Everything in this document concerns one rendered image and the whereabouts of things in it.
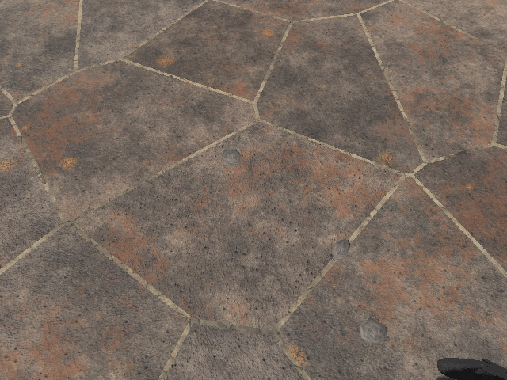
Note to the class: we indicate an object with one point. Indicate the robot right hand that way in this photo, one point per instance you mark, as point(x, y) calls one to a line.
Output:
point(470, 369)

